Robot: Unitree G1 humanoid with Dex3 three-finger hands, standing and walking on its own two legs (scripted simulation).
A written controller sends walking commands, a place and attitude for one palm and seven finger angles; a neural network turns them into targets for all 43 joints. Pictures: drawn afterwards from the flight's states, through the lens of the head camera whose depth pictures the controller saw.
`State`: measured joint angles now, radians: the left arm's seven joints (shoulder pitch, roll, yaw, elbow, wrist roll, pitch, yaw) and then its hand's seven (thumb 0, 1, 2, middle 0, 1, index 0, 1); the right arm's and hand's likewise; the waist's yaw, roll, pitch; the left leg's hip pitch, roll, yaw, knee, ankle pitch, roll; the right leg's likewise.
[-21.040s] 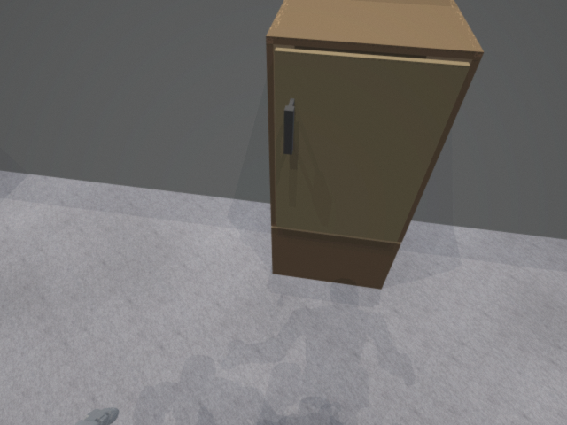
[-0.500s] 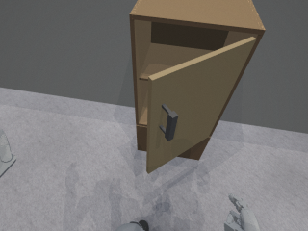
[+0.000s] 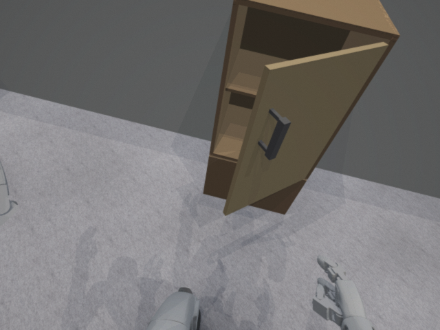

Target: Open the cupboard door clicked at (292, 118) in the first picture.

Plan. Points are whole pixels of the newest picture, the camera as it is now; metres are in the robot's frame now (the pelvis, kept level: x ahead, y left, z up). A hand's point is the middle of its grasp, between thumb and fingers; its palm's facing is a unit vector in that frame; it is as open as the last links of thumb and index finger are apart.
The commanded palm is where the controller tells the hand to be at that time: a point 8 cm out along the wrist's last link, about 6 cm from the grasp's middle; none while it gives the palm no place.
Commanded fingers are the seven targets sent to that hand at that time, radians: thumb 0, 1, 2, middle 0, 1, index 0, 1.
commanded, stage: stop stepping back and stand still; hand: left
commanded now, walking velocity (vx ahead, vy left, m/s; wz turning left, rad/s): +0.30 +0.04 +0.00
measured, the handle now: (271, 134) +0.57 -0.04 +0.03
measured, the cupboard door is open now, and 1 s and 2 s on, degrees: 43 43 43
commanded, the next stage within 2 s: let the arm hang, fingers relaxed in 1.76 s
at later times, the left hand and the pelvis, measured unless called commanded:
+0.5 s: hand out of the picture +0.13 +0.31 +0.24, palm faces +0.32 -0.75 -0.58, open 7.4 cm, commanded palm +0.08 +0.34 +0.22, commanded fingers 0.00 0.90 0.90 -0.20 -0.30 -0.20 -0.30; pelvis -0.08 +0.05 +0.06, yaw -3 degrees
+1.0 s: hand (30, 209) +0.16 +0.24 +0.23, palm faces +0.40 -0.78 -0.47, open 7.4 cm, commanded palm +0.09 +0.29 +0.22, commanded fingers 0.00 0.90 0.90 -0.20 -0.30 -0.20 -0.30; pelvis -0.07 +0.00 +0.03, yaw -4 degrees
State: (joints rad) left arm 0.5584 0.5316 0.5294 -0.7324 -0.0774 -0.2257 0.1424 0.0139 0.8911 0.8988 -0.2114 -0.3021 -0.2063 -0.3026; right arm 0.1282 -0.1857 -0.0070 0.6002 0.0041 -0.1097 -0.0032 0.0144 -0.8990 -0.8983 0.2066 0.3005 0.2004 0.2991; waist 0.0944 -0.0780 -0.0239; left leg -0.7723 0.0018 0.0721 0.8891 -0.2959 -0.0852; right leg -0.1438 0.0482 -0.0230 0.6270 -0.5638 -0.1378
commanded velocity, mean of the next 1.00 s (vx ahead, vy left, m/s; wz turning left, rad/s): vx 0.13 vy -0.08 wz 0.00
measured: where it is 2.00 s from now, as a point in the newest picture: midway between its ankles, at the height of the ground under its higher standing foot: outside the picture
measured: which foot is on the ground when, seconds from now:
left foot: up 0.00-0.08, down 0.10-0.60, up 0.62-0.86, down 0.88-1.00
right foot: down 0.00-0.10, up 0.12-0.60, down 0.62-1.00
